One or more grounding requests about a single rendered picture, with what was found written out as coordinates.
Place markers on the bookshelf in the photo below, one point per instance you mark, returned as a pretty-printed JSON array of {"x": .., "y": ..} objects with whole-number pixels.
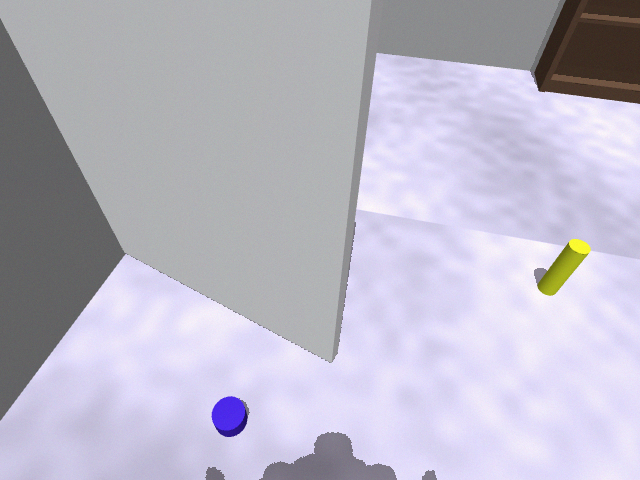
[{"x": 594, "y": 51}]

